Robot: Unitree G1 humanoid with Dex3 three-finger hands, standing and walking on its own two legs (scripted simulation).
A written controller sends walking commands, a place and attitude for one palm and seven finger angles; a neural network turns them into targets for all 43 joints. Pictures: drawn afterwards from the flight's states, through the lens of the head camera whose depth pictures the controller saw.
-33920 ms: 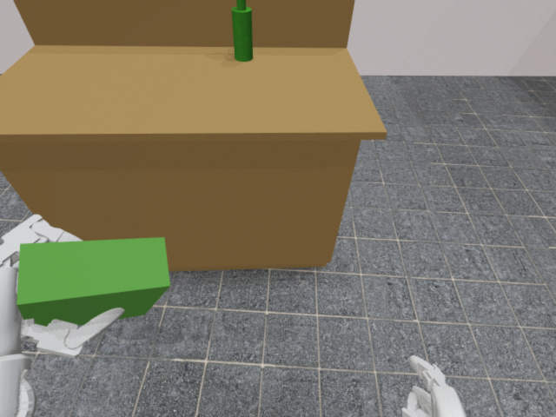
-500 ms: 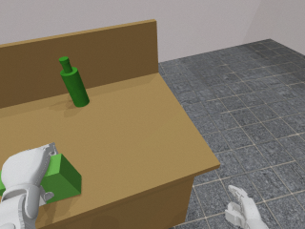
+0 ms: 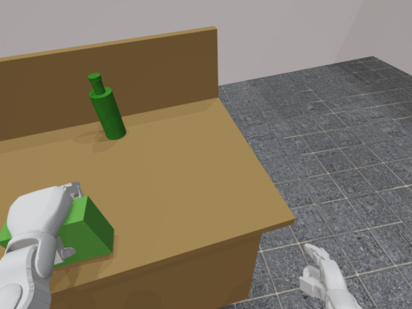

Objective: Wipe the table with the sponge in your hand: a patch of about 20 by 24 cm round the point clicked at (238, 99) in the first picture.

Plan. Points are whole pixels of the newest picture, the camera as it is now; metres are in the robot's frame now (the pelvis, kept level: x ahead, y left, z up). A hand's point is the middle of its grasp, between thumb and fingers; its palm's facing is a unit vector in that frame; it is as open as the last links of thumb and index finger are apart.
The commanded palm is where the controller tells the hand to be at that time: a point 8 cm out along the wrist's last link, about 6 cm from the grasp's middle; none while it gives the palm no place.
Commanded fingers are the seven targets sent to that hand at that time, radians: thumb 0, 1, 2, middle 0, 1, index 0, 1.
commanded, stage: lift the sponge slowly off the table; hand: left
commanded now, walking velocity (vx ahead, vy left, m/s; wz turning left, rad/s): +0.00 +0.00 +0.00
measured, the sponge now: (68, 240) +0.19 +0.32 +0.04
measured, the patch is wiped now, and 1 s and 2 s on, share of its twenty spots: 0.90 0.90 0.90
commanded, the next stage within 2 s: bring the sponge back beside the body in 1.34 s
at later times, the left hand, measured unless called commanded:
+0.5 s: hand (49, 213) +0.20 +0.31 +0.13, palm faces +0.08 -0.05 -1.00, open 9.6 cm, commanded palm +0.16 +0.31 +0.19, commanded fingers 0.00 0.10 1.30 -1.20 -1.60 -1.20 -1.60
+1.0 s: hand (45, 195) +0.21 +0.31 +0.16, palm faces +0.14 -0.05 -0.99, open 9.6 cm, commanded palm +0.17 +0.31 +0.23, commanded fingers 0.00 0.10 1.30 -1.20 -1.60 -1.20 -1.60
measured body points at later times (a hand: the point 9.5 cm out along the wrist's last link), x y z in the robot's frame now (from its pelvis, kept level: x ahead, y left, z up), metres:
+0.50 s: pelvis -0.01 -0.01 +0.00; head -0.03 -0.05 +0.45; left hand +0.19 +0.31 +0.18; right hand +0.23 -0.21 -0.08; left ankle -0.04 +0.11 -0.74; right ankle +0.02 -0.12 -0.74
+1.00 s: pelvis -0.02 +0.00 +0.00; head -0.04 -0.05 +0.45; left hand +0.20 +0.31 +0.21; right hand +0.23 -0.20 -0.08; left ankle -0.04 +0.11 -0.74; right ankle +0.02 -0.12 -0.74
